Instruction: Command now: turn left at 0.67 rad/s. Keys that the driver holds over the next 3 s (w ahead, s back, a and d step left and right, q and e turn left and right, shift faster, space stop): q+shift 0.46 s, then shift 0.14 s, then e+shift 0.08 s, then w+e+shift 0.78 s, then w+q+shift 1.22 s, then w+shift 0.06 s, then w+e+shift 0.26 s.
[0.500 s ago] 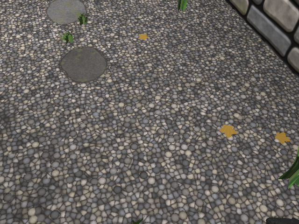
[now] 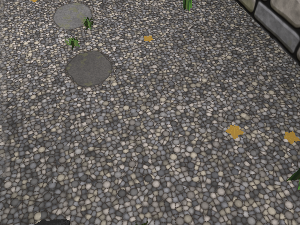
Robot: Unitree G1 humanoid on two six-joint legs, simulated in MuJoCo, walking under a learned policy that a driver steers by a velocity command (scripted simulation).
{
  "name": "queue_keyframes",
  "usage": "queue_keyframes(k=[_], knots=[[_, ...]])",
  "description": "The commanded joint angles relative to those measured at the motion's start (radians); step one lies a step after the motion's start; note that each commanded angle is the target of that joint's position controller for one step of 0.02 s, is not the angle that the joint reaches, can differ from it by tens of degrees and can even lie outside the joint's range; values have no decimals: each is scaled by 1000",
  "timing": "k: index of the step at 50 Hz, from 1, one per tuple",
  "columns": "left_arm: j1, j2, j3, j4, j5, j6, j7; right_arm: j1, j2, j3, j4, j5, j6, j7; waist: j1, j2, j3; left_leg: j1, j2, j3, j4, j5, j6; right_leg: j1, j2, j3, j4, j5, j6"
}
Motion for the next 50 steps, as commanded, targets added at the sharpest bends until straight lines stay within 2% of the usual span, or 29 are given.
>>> queue_keyframes(k=[1, 5, 7, 8, 9, 10, 11, 12, 13, 14, 17, 20, 24, 30, 32, 33, 34, 35, 36, 37, 38, 40, 43, 45, 46, 47, 48, 49, 50], knots=[[-9, 184, 64, -42, -6, -10, 5, -102, -24, 6, -149, -7, -17, 26, 60, -160, -90, -22, 49, 1, -133, 8, 16, 121, -294, 110, -119, 378, -204], [-22, 223, 85, -22, -36, -18, -20, -74, -59, -11, -183, -2, -2, 47, 43, -168, -98, 80, 26, 57, -273, -2, 76, 121, -333, 73, -62, 432, -170], [-37, 217, 89, -8, -55, -18, -30, -29, -62, -24, -182, 1, 7, 46, 6, -146, -102, 191, -8, 90, -426, 90, 121, 89, -316, 18, 37, 392, -106], [10, 192, 87, 19, -56, -18, -37, 23, -90, -41, -169, -3, 4, 33, -11, -79, -114, 307, -41, 67, -525, 206, 159, 31, -261, -31, 158, 322, -50], [21, 158, 80, 11, -31, -19, -41, 99, -212, -82, -167, -3, -4, 10, -31, 152, -124, 498, 81, -175, -622, 614, 244, -188, -147, -103, 452, 85, 40], [-79, 101, 54, -85, 4, -26, -34, 101, -331, -98, -195, -35, -26, 10, -16, 387, -170, 604, 300, -626, -673, 787, 474, -518, 43, 13, 732, -441, 112], [-137, 157, 68, -73, 0, -27, -29, 100, -263, -80, -203, -46, -57, 25, -71, 181, -241, 615, 321, -602, -709, 655, 502, -559, 36, 193, 853, -443, 98], [-149, 158, 68, -74, -21, -31, -25, 72, -240, -67, -195, -38, -75, 24, -45, 129, -194, 570, 279, -527, -718, 549, 454, -569, 30, 225, 853, -354, 67], [-123, 157, 71, -53, -21, -33, -15, 13, -214, -61, -199, -15, -78, 14, -5, 51, -147, 524, 221, -460, -716, 455, 394, -569, 9, 242, 800, -252, 52], [-104, 180, 78, -45, -11, -32, -6, -54, -181, -48, -213, 5, -69, 3, 28, 47, -118, 473, 190, -420, -715, 427, 354, -558, 1, 249, 743, -171, 50], [-46, 161, 77, -12, -9, -33, -13, -109, -163, -36, -242, -10, -53, -19, 63, 72, -150, 396, 119, -365, -707, 484, 328, -451, 50, 240, 696, -44, 69], [-61, 138, 65, -7, -15, -35, -15, -83, -180, -42, -240, -5, -49, -29, 49, 72, -148, 406, 92, -401, -693, 432, 322, -444, 88, 257, 542, -12, 93], [-72, 148, 63, 4, -22, -39, -21, -106, -187, -45, -254, -7, -37, -33, 40, 120, -138, 387, 74, -467, -672, 316, 306, -398, 109, 278, 385, 3, 103], [-53, 171, 62, 7, -16, -61, -44, -116, -178, -27, -245, -31, -23, -22, 14, 150, -151, 368, 88, -529, -588, 523, 314, -239, 92, 253, 262, -71, 83], [2, 160, 55, 26, -17, -69, -55, -153, -127, -2, -242, -24, -23, -19, 39, 133, -164, 362, 82, -498, -552, 556, 294, -130, 61, 226, 128, 6, 59], [22, 134, 44, 34, -9, -75, -63, -155, -76, 20, -230, -24, -27, -18, 61, 109, -159, 326, 50, -467, -549, 476, 253, -13, 38, 232, -40, 179, 41], [5, 137, 36, 30, 11, -78, -65, -89, -15, 40, -202, -46, -38, -16, 29, 33, -169, 305, -15, -407, -522, 296, 192, 83, -35, 343, -98, 366, 12], [-21, 181, 34, 18, 16, -75, -62, 25, -26, 37, -180, -79, -48, -12, -65, -130, -172, 282, -119, -277, -439, -59, 142, 91, -120, 474, -80, 409, -60], [12, 209, 44, 41, -6, -66, -59, -13, -73, 23, -202, -69, -58, -11, -54, -243, -124, 221, -150, -170, -411, -134, 107, 20, -150, 599, -146, -51, -186], [79, 243, 59, 39, -34, -59, -62, -90, -127, 9, -207, -39, -73, -10, 19, -235, -41, 146, -149, -117, -376, -143, 104, -6, -156, 702, -236, -440, -225], [129, 261, 63, 50, -43, -54, -58, -160, -136, 3, -216, -19, -91, -8, 50, -234, 26, 92, -132, -104, -369, -133, 109, -31, -176, 776, -290, -576, -233], [178, 270, 66, 54, -54, -60, -42, -208, -106, 7, -228, -5, -133, 4, 65, -227, 42, 79, -105, -142, -333, -153, 121, -21, -186, 819, -308, -497, -228], [126, 235, 60, 20, -68, -52, -27, -176, -29, 21, -197, -11, -191, 27, 22, -181, -15, 272, -125, -110, -566, -52, 138, -61, -55, 660, -260, -306, -171], [61, 213, 56, -21, -71, -40, -22, -110, -34, 6, -156, -3, -199, 26, -28, -158, -51, 514, -116, -69, -738, 192, 132, -187, 22, 580, -181, -201, -133], [29, 260, 90, 3, 8, -22, -58, 34, -73, 13, -109, -74, -160, 11, -83, -82, -86, 732, -93, -63, -720, 112, 142, -348, 104, 473, -35, -189, -94], [-28, 177, 73, -50, -4, -29, -71, 166, -150, -8, -93, -87, -146, -9, -147, 64, -108, 922, 100, -242, -799, -98, 174, -578, 175, 349, 193, -211, -36], [-52, 104, 42, -104, -20, -38, -78, 128, -249, -29, -106, -95, -132, -23, -126, 243, -86, 880, 364, -587, -882, -320, 269, -768, 161, 238, 400, -226, -32], [-96, 148, 42, -116, 1, -36, -83, 104, -193, -23, -105, -99, -132, -23, -109, 106, -28, 773, 412, -613, -866, -335, 313, -798, 22, 243, 529, -163, -33], [-77, 144, 43, -98, 3, -34, -93, 80, -136, -2, -106, -92, -138, -16, -76, 45, -6, 746, 357, -533, -866, -303, 295, -807, 16, 249, 590, -116, -32]])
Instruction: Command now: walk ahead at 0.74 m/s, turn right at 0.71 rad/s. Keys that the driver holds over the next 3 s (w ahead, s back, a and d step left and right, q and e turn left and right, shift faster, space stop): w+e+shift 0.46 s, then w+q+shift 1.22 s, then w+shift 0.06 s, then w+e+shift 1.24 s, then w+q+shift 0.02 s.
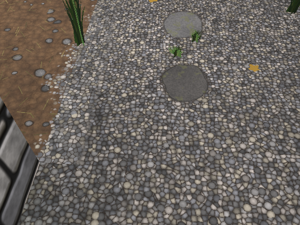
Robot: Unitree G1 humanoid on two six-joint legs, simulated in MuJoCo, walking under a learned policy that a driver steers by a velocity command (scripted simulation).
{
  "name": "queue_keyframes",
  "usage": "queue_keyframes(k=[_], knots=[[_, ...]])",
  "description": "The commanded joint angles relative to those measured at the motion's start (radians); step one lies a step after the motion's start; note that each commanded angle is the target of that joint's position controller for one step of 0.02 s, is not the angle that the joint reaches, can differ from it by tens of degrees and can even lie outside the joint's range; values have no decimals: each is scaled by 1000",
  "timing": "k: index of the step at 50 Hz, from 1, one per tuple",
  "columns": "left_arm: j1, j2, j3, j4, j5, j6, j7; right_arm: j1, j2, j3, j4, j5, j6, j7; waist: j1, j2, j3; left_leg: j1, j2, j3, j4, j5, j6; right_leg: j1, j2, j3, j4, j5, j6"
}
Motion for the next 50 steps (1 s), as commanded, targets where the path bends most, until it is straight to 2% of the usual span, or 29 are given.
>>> queue_keyframes(k=[1, 4, 7, 10, 12, 13, 14, 15, 16, 17, 18, 20, 22, 24, 27, 29, 31, 33, 35, 36, 38, 39, 40, 41, 43, 45, 46, 48, 50], knots=[[-233, 66, 3, -169, 20, -27, -34, 116, -123, -33, -18, -9, -4, -5, -85, 88, 47, 352, 392, -389, -223, -309, 146, -581, -101, -28, 282, 22, 2], [-245, 73, -2, -174, 31, -10, -73, 164, -128, -28, 29, 7, -22, 3, -73, 132, 89, 295, 309, -164, -269, -117, 105, -588, -119, -71, 400, 90, -1], [-334, 70, -19, -218, 27, -4, -89, 168, -118, -23, 64, 6, -40, 14, -54, 121, 156, 220, 286, 2, -309, 69, 82, -549, -140, -95, 320, 176, -4], [-419, 57, -42, -246, 27, -5, -104, 187, -127, -22, 100, 9, -44, 13, -61, 107, 198, 156, 268, 155, -340, 267, 61, -382, -127, -219, 113, 215, -48], [-388, 47, -49, -234, 24, -3, -92, 203, -159, -25, 121, 11, -44, 9, -27, 114, 152, 163, 261, 244, -215, 878, 45, -175, -44, -316, 25, 166, -109], [-314, 67, -41, -215, 22, -4, -79, 220, -191, -32, 131, 11, -36, 6, 21, 138, 84, 201, 275, 257, -72, 1191, 43, -75, 12, -343, 31, 111, -134], [-154, 99, -25, -176, 17, -9, -67, 214, -231, -42, 128, 9, -21, 4, 111, 163, -17, 188, 299, 257, 152, 1350, 44, 98, 58, -338, 34, 42, -161], [86, 152, 5, -106, 16, -15, -51, 175, -250, -46, 108, 14, -14, 5, 228, 152, -141, 47, 301, 245, 440, 1304, 37, 414, 90, -287, -21, 49, -195], [184, 228, 39, -48, 18, -14, -26, 178, -191, -33, 97, 1, -16, 15, 238, 39, -190, -213, 219, 224, 785, 648, 10, 676, 17, -103, -97, -16, -210], [83, 357, 62, -74, 16, 3, -12, 169, -53, 4, -3, 11, -31, 39, 110, -263, -228, -591, 27, 167, 1176, -165, -43, 815, -252, 490, -359, -287, -308], [118, 360, 72, -105, 6, 9, -12, 55, -152, -8, -63, 6, -51, 42, 178, -110, -322, -692, 22, -60, 1235, -59, -27, 840, -297, 745, -507, -363, -357], [92, 267, 49, -52, 11, -9, 10, 23, -129, 9, -64, 12, -65, 34, 87, 29, -45, -683, 118, -57, 1083, 26, -20, 546, -270, 584, -557, -145, -306], [-3, 210, 26, -56, 11, -37, 22, 78, -104, 21, -40, -21, -31, 29, -14, 62, 38, -537, 164, -61, 958, -25, -38, 277, -166, 395, -561, 4, -288], [-4, 155, 3, -47, 4, -63, 17, 99, -94, 25, -33, -28, 11, 32, -51, 43, 72, -493, 186, -42, 850, -82, -59, 146, -137, 317, -590, 76, -304], [43, 126, -10, -6, 0, -102, 6, -87, -49, 48, -90, -9, 14, 48, -4, 19, 170, -503, 192, 41, 559, 168, -53, 79, -81, 169, -699, 257, -251], [83, 123, -11, 17, -12, -124, -4, -158, -25, 58, -91, 12, 6, 63, 40, 26, 164, -436, 161, 89, 371, 384, -14, 129, -53, 68, -717, 488, -181], [138, 134, -15, 53, -22, -143, -2, -214, -15, 60, -90, 34, 1, 73, 75, 26, 144, -369, 124, 125, 245, 531, 36, 231, -94, 29, -778, 669, -133], [141, 163, -13, 79, -10, -147, 8, -206, -37, 52, -70, 42, -1, 75, 58, 1, 121, -356, 75, 135, 167, 536, 76, 401, -127, -42, -772, 877, -99], [162, 194, -9, 95, 10, -137, 30, -178, -77, 36, -44, 41, -2, 72, 36, -43, 54, -303, -21, 170, 161, 411, 100, 556, -163, -94, -656, 1288, -56], [148, 209, -5, 96, 30, -125, 44, -109, -102, 26, -21, 45, 1, 68, -10, -78, 6, -245, -61, 171, 174, 337, 113, 605, -188, -111, -543, 1469, -35], [48, 231, 5, 76, 69, -92, 64, 272, -168, -9, 104, 52, 15, 52, -201, -99, -141, 55, -96, 158, 181, 236, 150, 564, -204, -160, -68, 1618, -6], [-44, 225, 4, 53, 63, -89, 67, 488, -214, -38, 158, 46, 23, 38, -332, -29, -179, 285, -29, 57, 159, 138, 218, 345, -126, -201, 394, 1351, 2], [62, 52, -33, 2, 9, -113, 39, 423, -301, -66, 173, 31, 33, 33, -135, 422, -231, 663, 253, -542, 129, 68, 417, -249, 102, -140, 882, 5, 96], [29, 99, -53, -30, 20, -135, 40, 299, -242, -64, 123, 36, 33, 46, -137, 184, -303, 653, 308, -835, -58, -62, 477, -394, 69, 11, 907, -27, 64], [-90, 115, -69, -63, 32, -156, 24, 239, -125, -39, 141, 43, 28, 38, -63, -70, -55, 308, 265, -674, -159, -141, 384, -358, -59, 36, 679, 88, 21], [-128, 85, -85, -93, 72, -122, 14, 208, -103, -24, 161, 38, 12, 24, 18, -85, 75, 27, 158, -522, -193, -46, 323, -263, -99, 8, 547, 59, 32], [-112, 71, -93, -99, 79, -99, 11, 202, -115, -24, 162, 39, 2, 26, 45, -55, 99, -55, 125, -478, -210, -35, 320, -245, -117, -8, 480, 39, 43], [-183, 65, -108, -143, 76, -83, 2, 185, -157, -36, 150, 43, -16, 33, 49, -18, 147, -208, 79, -411, -271, 18, 327, -199, -143, -60, 285, 72, 69], [-309, 52, -121, -191, 49, -89, -9, 177, -157, -44, 140, 49, -21, 34, 13, 13, 177, -306, 35, -358, -312, 101, 295, -100, -144, -99, 44, 258, 92]])
Over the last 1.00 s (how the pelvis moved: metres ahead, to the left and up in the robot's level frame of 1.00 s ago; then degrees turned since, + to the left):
0.13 0.08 0.00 21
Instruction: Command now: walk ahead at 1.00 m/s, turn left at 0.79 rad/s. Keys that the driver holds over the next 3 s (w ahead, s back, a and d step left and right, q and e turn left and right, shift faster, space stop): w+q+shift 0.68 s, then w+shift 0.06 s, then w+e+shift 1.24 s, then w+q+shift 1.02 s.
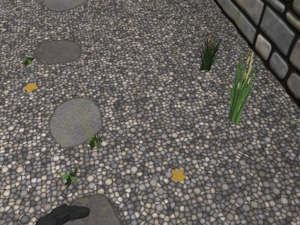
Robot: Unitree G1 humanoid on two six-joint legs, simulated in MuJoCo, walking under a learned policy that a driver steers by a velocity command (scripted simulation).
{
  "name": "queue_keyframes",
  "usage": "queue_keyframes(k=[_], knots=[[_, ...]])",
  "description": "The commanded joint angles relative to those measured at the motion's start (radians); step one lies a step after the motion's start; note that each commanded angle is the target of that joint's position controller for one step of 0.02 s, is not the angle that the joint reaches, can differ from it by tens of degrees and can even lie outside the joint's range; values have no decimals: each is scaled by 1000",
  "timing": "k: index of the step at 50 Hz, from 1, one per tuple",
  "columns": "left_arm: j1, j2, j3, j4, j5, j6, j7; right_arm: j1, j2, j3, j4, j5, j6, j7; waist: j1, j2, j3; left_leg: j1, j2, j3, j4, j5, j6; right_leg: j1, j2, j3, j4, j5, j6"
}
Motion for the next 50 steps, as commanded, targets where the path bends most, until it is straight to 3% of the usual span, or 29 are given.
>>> queue_keyframes(k=[1, 3, 6, 7, 8, 9, 10, 11, 12, 13, 14, 16, 18, 21, 24, 27, 29, 30, 31, 32, 33, 34, 35, 36, 39, 43, 45, 47, 50], knots=[[-115, 87, 10, -101, -26, 0, -13, -122, -156, -43, -110, 13, -39, 2, 41, 30, 135, -360, 191, -275, -283, 106, 121, 199, 19, -105, -311, 233, 29], [-141, 84, 13, -107, -42, -2, -11, -86, -174, -54, -101, 26, -42, 10, 0, 48, 85, -286, 205, -281, -262, 289, 83, 292, 52, -122, -411, 385, 19], [-130, 126, 31, -105, -40, -11, 5, -53, -192, -67, -92, 20, -33, 0, -13, 65, 24, -68, 224, -300, -116, 509, 33, 330, 91, -104, -537, 321, 1], [-62, 159, 47, -85, -39, -15, 15, -55, -211, -71, -91, 15, -31, -5, 19, 65, -36, -17, 224, -298, 2, 661, 11, 415, 118, -103, -551, 235, -10], [79, 196, 68, -48, -43, -21, 27, -78, -242, -77, -94, 8, -31, -4, 100, 57, -131, -14, 206, -280, 194, 732, -12, 571, 127, -104, -553, 151, -22], [281, 241, 94, -3, -36, -28, 44, -131, -233, -76, -108, 3, -40, -2, 214, 54, -227, -145, 170, -262, 443, 633, -30, 812, 51, -50, -508, 62, -42], [512, 315, 125, 32, -8, -30, 66, -157, -89, -38, -144, -3, -52, -7, 274, -108, -373, -308, 120, -180, 791, 84, -19, 1039, -211, 210, -519, -314, -65], [406, 392, 144, 25, 5, -17, 57, -33, -4, -4, -216, 53, -46, -4, 135, -454, -494, -570, 62, -68, 1043, -268, -48, 1143, -440, 808, -767, -526, -175], [302, 276, 137, 6, -6, -7, 51, -130, -94, -9, -179, 20, -22, -16, 149, -225, -311, -685, 167, -37, 1081, -146, -37, 1005, -366, 726, -801, -637, -175], [251, 188, 116, 8, -14, -6, 48, -221, -116, -17, -183, 2, -12, -7, 157, -108, -179, -693, 206, -11, 1023, -62, -43, 881, -311, 506, -778, -458, -157], [250, 150, 109, 34, -8, -6, 43, -265, -107, -18, -187, -6, -3, 6, 147, -29, -101, -668, 236, -2, 986, -35, -52, 777, -269, 355, -781, -233, -146], [308, 115, 99, 102, -19, -19, 41, -315, -56, -8, -218, -24, 23, 35, 116, -76, -26, -656, 279, 3, 955, -41, -61, 673, -216, 157, -796, -1, -122], [340, 80, 92, 150, -45, -37, 26, -376, -15, 7, -265, -23, 47, 48, 90, -90, 1, -706, 302, 20, 942, -35, -59, 661, -206, 29, -814, 194, -97], [293, 104, 96, 165, -49, -57, 20, -461, -1, 29, -344, -23, 52, 68, 41, -99, 45, -688, 311, 59, 825, 109, -57, 575, -180, -162, -873, 394, -79], [282, 130, 102, 186, -47, -61, 25, -574, -26, 40, -372, -22, 51, 88, 44, -26, 123, -572, 266, 185, 548, 236, -36, 530, -104, -330, -949, 487, -53], [353, 218, 119, 199, -47, -55, 38, -547, -41, 40, -352, -21, 45, 88, 12, -54, 77, -387, 157, 295, 424, 212, 18, 636, -121, -394, -786, 1162, -23], [324, 273, 136, 183, -43, -20, 53, -327, -105, 11, -283, -21, 38, 68, -115, -91, -59, -119, 95, 277, 404, 144, 55, 642, -156, -373, -475, 1325, -29], [277, 282, 138, 160, -39, -4, 54, -104, -152, -17, -213, -21, 33, 52, -210, -84, -153, 138, 83, 213, 360, 127, 95, 538, -170, -348, -188, 1275, -44], [236, 266, 144, 148, -43, 4, 44, -6, -202, -60, -168, 15, 44, 25, -241, 57, -203, 395, 105, 106, 249, 101, 120, 317, -21, -349, 226, 608, -24], [330, 114, 101, 97, -12, -7, 24, -132, -297, -70, -194, 4, 53, 7, -38, 246, -132, 444, 301, -223, 308, 318, 176, -17, 87, -300, 599, -273, 5], [311, 173, 105, -7, -41, -26, 29, -117, -345, -86, -249, -19, 69, 1, -64, 197, -386, 635, 443, -648, 64, -21, 373, -194, 121, -70, 711, -253, 13], [221, 199, 99, -18, -37, -46, 27, -125, -289, -82, -241, -17, 69, -13, -61, 39, -241, 484, 461, -730, -114, -220, 320, -258, 56, -20, 588, -172, 8], [199, 190, 94, -19, -38, -48, 27, -163, -228, -66, -218, -14, 57, -23, -2, -26, -79, 298, 437, -652, -148, -200, 274, -227, 9, -25, 451, -119, 2], [203, 172, 86, 4, -22, -36, 32, -200, -198, -55, -209, -16, 38, -27, 51, -78, -8, 130, 394, -557, -144, -95, 242, -142, -19, -37, 384, -122, 6], [268, 121, 71, 37, -2, 24, 19, -235, -106, -14, -190, -10, -19, -26, 136, -84, 41, -192, 313, -334, -180, 52, 204, 59, -84, -55, 159, -143, 35], [44, 67, 50, -28, -48, 20, -8, -192, -111, -20, -154, 4, -65, 6, 56, -12, 110, -227, 225, -91, -279, 196, 112, 111, -96, -119, -251, 286, -24], [-12, 63, 53, -24, -70, 16, -22, -139, -115, -18, -132, 16, -81, 12, 11, -13, 108, -145, 253, -44, -367, 267, 71, 168, -54, -167, -374, 468, -75], [-39, 80, 61, -23, -71, 12, -29, -114, -138, -21, -106, 5, -84, 5, 5, -4, 125, 26, 298, 16, -385, 405, 39, 128, -22, -166, -454, 485, -113], [-5, 122, 83, -1, -61, 10, -28, -99, -180, -25, -86, -21, -72, -22, 37, 59, 36, 259, 332, 113, -211, 1015, -26, 175, 113, -233, -479, 314, -153]])
Over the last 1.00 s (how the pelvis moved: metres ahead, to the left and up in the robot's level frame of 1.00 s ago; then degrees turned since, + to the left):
0.81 -0.34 0.00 -15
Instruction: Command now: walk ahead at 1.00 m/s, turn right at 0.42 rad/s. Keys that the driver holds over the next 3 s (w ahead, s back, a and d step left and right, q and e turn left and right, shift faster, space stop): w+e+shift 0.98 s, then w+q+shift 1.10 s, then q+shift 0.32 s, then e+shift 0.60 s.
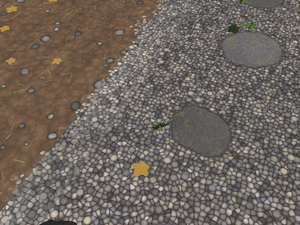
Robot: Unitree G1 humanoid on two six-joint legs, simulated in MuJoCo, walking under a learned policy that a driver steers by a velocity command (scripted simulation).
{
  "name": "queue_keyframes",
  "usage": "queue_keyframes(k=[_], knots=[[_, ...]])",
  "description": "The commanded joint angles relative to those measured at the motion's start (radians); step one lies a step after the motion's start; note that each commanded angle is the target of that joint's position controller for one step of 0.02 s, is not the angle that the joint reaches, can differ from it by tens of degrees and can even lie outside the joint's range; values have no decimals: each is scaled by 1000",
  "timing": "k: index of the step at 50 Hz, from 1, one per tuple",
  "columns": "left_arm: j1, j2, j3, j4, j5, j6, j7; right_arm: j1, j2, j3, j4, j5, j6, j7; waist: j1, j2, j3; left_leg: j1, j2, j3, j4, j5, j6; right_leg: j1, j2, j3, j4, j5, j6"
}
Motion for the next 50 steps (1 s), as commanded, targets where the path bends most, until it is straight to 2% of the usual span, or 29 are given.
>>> queue_keyframes(k=[1, 3, 4, 5, 6, 8, 10, 12, 16, 21, 23, 24, 25, 26, 27, 28, 29, 30, 33, 35, 38, 40, 42, 44, 46, 47, 48, 49, 50], knots=[[35, 125, 48, -28, 4, -9, 1, -2, -189, -42, -30, -31, 5, -31, 87, 90, -53, -76, 288, 80, 223, 1319, -12, 279, 150, -79, 15, -143, -53], [417, 184, 84, 91, 7, 2, 15, -88, -201, -45, -55, -57, 37, -49, 280, 107, -207, -181, 288, 136, 741, 1401, -38, 620, 198, -74, 6, -284, -94], [576, 256, 113, 124, 14, 13, 32, -114, -147, -27, -77, -52, 31, -46, 339, 15, -264, -431, 212, 147, 1164, 1002, -40, 847, 75, 117, 43, -485, -152], [479, 341, 137, 126, 18, 25, 30, -23, -22, 2, -137, -5, 7, -12, 161, -413, -318, -949, -4, 63, 1530, -65, -124, 1112, -171, 791, -172, -649, -350], [383, 275, 133, 81, 8, 26, 20, -111, -84, 13, -163, -22, -12, -19, 196, -169, -308, -1072, 49, -75, 1554, -24, -91, 1102, -179, 936, -299, -644, -346], [356, 192, 114, 109, 1, 19, 26, -216, -93, 26, -195, -29, -30, -12, 139, 77, -120, -1018, 163, -89, 1346, 78, -82, 806, -134, 715, -328, -519, -267], [329, 155, 95, 128, 0, 6, 39, -236, -66, 40, -222, -61, 5, -5, 65, 82, -20, -941, 203, -75, 1225, 41, -113, 575, -44, 575, -356, -421, -232], [323, 173, 96, 124, -6, -12, 35, -245, -52, 52, -243, -67, 41, 0, 38, 35, 24, -914, 226, -40, 1099, 2, -141, 440, 9, 503, -396, -391, -239], [320, 194, 113, 112, -15, -25, 32, -472, -25, 77, -335, -35, 40, 20, 100, -13, 91, -796, 212, 34, 688, 323, -181, 293, 90, 416, -467, -215, -190], [370, 226, 133, 127, -27, -23, 39, -518, -49, 66, -352, -17, 30, 10, 151, -47, 5, -660, 150, 21, 454, 454, -148, 522, 56, 450, -349, 133, -110], [349, 266, 141, 122, -15, -22, 46, -366, -115, 34, -307, -15, 24, -10, 78, -40, -116, -460, 99, 18, 431, 300, -127, 595, 63, 448, -126, 391, -65], [303, 291, 145, 113, -9, -25, 42, -191, -149, 14, -266, -11, 19, -25, -29, -36, -209, -265, 122, 11, 433, 237, -115, 546, 90, 431, 89, 389, -45], [264, 229, 128, 93, -2, -39, 39, 32, -211, -16, -227, -26, 15, -48, -128, 4, -329, -17, 264, -111, 472, 2, -86, 406, 125, 389, 376, 203, -38], [317, 51, 84, 54, -27, -44, 43, 106, -276, -36, -213, -70, 17, -58, -81, 269, -437, 222, 566, -537, 366, -327, -28, 111, 231, 273, 691, -613, -27], [358, 92, 69, 16, -36, -32, 43, 20, -293, -51, -217, -53, 28, -48, -11, 404, -486, 195, 636, -909, 207, -452, 42, -36, 191, 209, 841, -605, -32], [254, 155, 79, 43, -9, -13, 47, -86, -170, -33, -236, -44, 33, -43, -20, 206, -300, 41, 563, -731, 192, -482, 29, -90, 111, 179, 840, -483, -34], [190, 161, 81, 40, 8, -3, 35, -120, -102, -17, -223, -37, 33, -38, -16, 92, -181, -93, 516, -537, 202, -290, 14, -78, 76, 157, 789, -418, -24], [151, 150, 82, 37, 16, 8, 20, -114, -81, -12, -202, -42, 33, -36, -5, 46, -122, -181, 476, -407, 190, -120, -5, -57, 50, 150, 759, -407, -14], [83, 75, 60, -18, 27, 47, -12, -40, -33, -1, -112, -14, 8, -24, 38, 95, -32, -283, 430, -166, 156, 176, -35, -81, -9, 137, 725, -408, -2], [17, 60, 47, -70, 27, 59, -25, -55, -37, -3, -93, -2, -6, -14, 63, 99, -7, -329, 426, -47, 107, 294, -45, -106, -22, 115, 690, -341, 5], [-70, 72, 34, -120, 19, 59, -41, -108, -59, -7, -82, -9, -19, -13, 99, 86, 49, -400, 369, 149, 47, 417, -70, -54, -13, 65, 503, -171, 3], [-146, 72, 26, -135, 20, 57, -55, -70, -81, -11, -58, -9, -20, -15, 79, 42, 95, -397, 330, 250, 17, 539, -91, 25, 22, -34, 323, -104, -24], [-173, 72, 23, -133, 19, 51, -59, -16, -121, -19, -41, -10, -17, -21, 76, 40, 86, -329, 330, 304, 77, 934, -112, 133, 89, -118, 215, -103, -64], [-83, 105, 35, -100, 18, 46, -46, 10, -180, -34, -44, -9, 6, -37, 138, 93, 5, -227, 360, 310, 265, 1337, -125, 254, 162, -150, 186, -187, -97], [249, 176, 74, -4, 17, 38, -23, -60, -227, -47, -74, -17, 42, -46, 307, 120, -156, -312, 405, 276, 697, 1427, -103, 617, 205, -90, 164, -277, -152], [414, 219, 106, 64, 12, 36, 3, -79, -213, -48, -87, -26, 52, -37, 354, 53, -217, -505, 357, 270, 1035, 1038, -106, 880, 197, -2, 94, -325, -181], [339, 303, 136, 64, -16, 52, 30, -92, -85, -20, -122, -39, 48, -18, 247, -200, -143, -812, 155, 260, 1443, -50, -133, 958, 35, 277, 57, -286, -221], [291, 399, 151, 3, 21, 68, 29, -50, -98, -13, -250, -12, 28, -19, 177, -233, -346, -1126, 92, 43, 1661, -165, -163, 1214, -157, 820, -140, -376, -434], [313, 329, 145, -5, 18, 69, 45, -130, -126, -4, -252, -15, 2, -19, 213, -37, -312, -1182, 166, -53, 1581, -53, -148, 1141, -198, 878, -289, -505, -395]])
Over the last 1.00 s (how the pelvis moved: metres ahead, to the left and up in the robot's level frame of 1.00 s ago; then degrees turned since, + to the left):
0.89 0.22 -0.02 40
